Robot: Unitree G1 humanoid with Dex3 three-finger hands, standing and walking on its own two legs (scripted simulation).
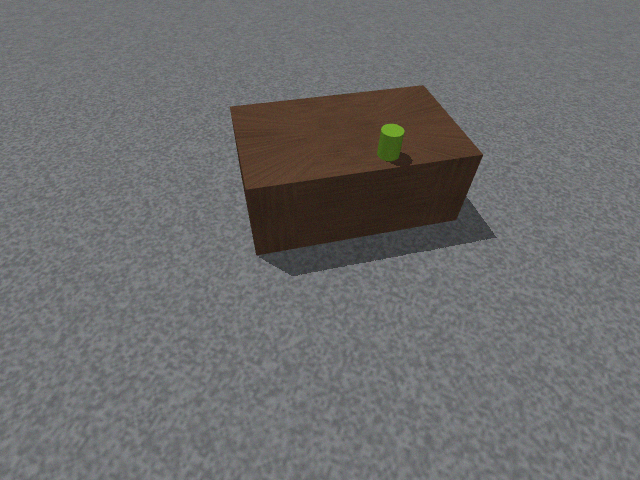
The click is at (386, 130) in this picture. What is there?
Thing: squat round
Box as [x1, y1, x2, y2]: [377, 124, 404, 160]
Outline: 386,124 381,128 377,154 380,158 384,160 394,160 398,157 404,131 400,126 396,124
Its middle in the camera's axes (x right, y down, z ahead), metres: +0.27 -0.37 +1.44
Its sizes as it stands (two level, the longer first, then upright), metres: 0.084 0.084 0.106
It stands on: a support 0.36 m high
